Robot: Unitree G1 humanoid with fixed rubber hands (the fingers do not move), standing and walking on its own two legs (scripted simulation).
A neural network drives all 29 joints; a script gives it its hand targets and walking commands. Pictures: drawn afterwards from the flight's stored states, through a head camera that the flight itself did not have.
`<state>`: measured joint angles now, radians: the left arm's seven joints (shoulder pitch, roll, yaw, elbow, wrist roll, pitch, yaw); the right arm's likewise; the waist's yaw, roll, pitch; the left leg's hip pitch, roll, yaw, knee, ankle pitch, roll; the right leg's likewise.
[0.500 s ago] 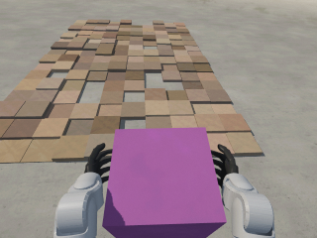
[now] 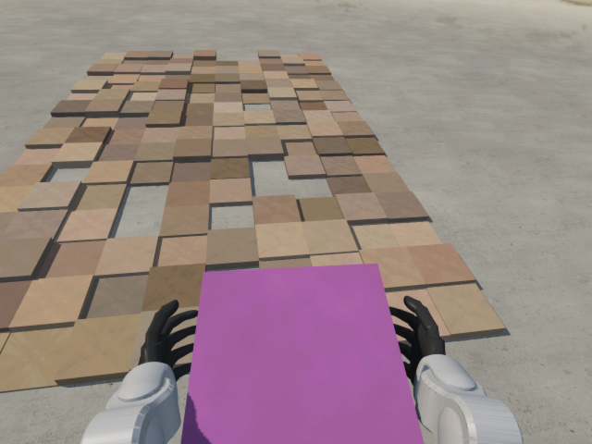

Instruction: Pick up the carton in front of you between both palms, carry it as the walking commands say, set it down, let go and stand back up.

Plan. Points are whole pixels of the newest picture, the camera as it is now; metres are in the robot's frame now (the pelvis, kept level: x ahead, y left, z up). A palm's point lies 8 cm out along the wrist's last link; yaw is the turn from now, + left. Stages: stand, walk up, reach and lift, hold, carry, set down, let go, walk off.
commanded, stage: carry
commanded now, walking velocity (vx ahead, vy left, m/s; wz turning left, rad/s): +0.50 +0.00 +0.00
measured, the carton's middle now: (296, 388) +0.23 -0.01 +0.02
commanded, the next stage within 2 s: none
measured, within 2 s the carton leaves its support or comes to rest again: neither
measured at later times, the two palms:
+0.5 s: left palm (183, 206) +0.52 +0.17 +0.09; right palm (352, 197) +0.54 -0.13 +0.09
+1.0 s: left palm (178, 94) +0.93 +0.25 +0.13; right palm (301, 93) +0.93 -0.06 +0.14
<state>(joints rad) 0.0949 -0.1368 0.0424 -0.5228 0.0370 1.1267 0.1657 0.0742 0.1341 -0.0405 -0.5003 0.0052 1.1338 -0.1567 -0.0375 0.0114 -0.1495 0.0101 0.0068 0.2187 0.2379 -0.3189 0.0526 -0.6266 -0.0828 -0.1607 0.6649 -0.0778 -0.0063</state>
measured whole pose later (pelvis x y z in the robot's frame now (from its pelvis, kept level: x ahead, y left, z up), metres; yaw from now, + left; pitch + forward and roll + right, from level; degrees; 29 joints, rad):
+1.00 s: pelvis +0.59 +0.09 +0.00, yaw +2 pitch +6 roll -1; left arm -0.53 -0.10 0.27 -0.15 0.02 1.08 0.25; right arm -0.53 0.11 -0.25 -0.14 0.01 1.08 -0.22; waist -0.05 -0.02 -0.04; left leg -0.17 -0.02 0.23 0.36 -0.30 0.09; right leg -0.81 -0.10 -0.07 1.04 -0.14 -0.03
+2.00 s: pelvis +1.31 +0.12 +0.01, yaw +4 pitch +5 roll -3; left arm -0.48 -0.16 0.25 -0.05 0.01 0.97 0.19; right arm -0.46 0.14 -0.34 -0.08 -0.05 0.95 -0.18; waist 0.15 0.02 0.06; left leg -0.48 -0.07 -0.06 1.45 -0.45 0.06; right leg -0.57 0.06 -0.14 0.76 -0.29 -0.10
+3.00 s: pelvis +1.94 +0.22 +0.02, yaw +4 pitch +6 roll +1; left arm -0.42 -0.16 0.28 -0.04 0.04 0.92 0.18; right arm -0.44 0.15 -0.29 -0.04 -0.04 0.92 -0.20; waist 0.03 -0.01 -0.03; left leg -0.60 0.03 0.11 0.60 -0.15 0.03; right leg -0.08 0.00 -0.11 0.35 -0.36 0.02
